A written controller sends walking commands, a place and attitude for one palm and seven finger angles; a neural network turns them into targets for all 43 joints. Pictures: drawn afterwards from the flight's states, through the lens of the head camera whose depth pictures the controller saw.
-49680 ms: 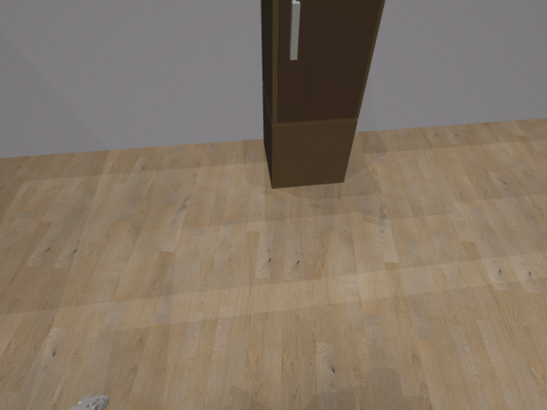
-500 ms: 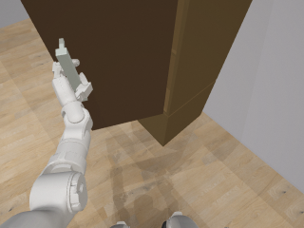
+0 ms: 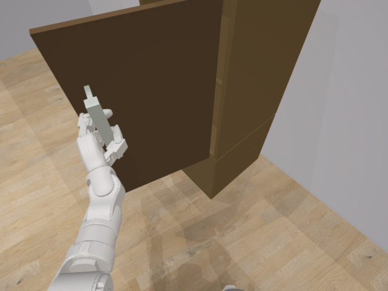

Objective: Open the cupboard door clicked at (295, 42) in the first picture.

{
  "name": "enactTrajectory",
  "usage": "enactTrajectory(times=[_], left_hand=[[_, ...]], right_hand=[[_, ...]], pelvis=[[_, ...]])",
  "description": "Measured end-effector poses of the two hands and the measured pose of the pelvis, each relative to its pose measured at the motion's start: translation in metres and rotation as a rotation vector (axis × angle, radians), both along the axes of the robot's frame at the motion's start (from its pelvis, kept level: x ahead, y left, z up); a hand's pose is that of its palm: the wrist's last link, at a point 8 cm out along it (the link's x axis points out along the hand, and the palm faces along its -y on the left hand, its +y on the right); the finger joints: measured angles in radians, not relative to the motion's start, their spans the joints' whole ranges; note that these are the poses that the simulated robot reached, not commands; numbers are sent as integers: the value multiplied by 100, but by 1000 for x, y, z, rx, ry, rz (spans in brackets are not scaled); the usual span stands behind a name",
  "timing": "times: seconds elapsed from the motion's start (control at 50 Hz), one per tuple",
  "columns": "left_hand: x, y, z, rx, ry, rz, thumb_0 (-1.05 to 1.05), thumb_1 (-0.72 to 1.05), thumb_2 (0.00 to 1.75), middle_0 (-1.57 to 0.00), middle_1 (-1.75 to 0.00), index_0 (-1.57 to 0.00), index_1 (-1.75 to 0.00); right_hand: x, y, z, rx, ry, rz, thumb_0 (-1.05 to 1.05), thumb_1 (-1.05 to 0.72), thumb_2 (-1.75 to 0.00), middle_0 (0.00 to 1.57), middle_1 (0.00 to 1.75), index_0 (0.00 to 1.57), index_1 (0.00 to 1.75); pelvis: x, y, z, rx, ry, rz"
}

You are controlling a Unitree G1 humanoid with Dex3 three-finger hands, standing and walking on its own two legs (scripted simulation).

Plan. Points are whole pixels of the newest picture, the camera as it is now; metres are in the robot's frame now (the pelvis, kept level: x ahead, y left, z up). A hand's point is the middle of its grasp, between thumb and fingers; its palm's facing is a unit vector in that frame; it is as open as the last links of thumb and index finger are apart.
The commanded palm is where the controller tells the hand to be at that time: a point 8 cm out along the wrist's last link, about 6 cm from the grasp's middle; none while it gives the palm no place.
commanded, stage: pull the door open along its arc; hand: left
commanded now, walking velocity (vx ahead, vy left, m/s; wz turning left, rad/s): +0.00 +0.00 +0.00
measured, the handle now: (103, 124) +0.46 +0.20 +0.07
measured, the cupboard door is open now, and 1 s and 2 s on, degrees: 74 97 97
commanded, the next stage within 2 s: open thumb and fingers to let go in 0.50 s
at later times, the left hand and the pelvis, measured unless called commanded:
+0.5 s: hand (159, 176) +0.32 +0.07 +0.07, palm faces +0.34 -0.94 -0.05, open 6.6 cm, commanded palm +0.28 +0.11 +0.07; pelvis +0.03 -0.01 +0.00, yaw +3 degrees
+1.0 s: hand (156, 173) +0.32 +0.07 +0.08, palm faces +0.41 -0.91 -0.01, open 10.2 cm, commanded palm +0.28 +0.12 +0.07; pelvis -0.02 -0.02 +0.00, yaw +3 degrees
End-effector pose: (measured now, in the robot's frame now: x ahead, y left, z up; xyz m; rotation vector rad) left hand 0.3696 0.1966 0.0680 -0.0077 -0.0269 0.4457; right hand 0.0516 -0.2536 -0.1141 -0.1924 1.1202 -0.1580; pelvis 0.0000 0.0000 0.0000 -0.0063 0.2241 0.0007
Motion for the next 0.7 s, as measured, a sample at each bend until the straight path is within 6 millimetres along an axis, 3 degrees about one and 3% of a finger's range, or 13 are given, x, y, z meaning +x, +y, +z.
enactTrajectory(times=[0.22, 0.36, 0.52, 0.7], left_hand=[[-60, -50, 4, -37, 27, -55, 4, 66, 70, -29, -131, -31, -130], [-83, -80, 9, 16, 64, -111, 4, 65, 69, -28, -130, -30, -131], [-84, -87, 10, 31, 84, -84, 4, 64, 74, -30, -129, -33, -132], [-81, -87, 9, 21, 77, -21, 4, 61, 79, -35, -132, -35, -134]], right_hand=[[121, 40, 23, 68, -267, 143, 1, -91, -90, 20, 30, 20, 30], [167, 60, 36, 115, -357, 197, 0, -91, -90, 20, 30, 20, 30], [175, 60, 29, 117, -331, 215, 0, -91, -90, 20, 30, 20, 30], [141, 39, 12, 73, -240, 197, 1, -91, -90, 20, 30, 20, 30]], pelvis=[[19, 4, 4, 4, -60, 20], [29, 0, 2, 2, -76, 38], [32, -9, -2, 3, -88, 62], [15, -19, -4, 17, -92, 73]])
